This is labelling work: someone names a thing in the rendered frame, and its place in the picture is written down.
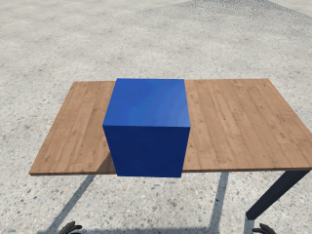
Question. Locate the carton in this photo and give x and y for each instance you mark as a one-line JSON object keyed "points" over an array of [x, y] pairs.
{"points": [[147, 127]]}

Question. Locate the robot left hand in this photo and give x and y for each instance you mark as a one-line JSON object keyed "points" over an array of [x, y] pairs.
{"points": [[69, 227]]}

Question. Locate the table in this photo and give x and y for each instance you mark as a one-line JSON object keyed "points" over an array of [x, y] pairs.
{"points": [[236, 125]]}

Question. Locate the robot right hand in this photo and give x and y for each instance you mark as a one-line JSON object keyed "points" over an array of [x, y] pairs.
{"points": [[264, 229]]}

